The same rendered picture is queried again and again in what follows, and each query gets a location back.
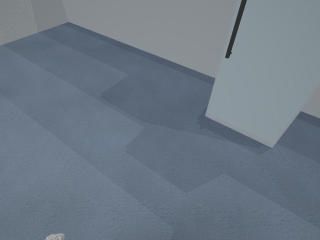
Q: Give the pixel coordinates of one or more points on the handle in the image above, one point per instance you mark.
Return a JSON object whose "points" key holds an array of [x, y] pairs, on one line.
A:
{"points": [[235, 29]]}

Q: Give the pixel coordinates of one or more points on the fridge door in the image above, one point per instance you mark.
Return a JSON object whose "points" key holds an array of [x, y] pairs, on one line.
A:
{"points": [[273, 68]]}

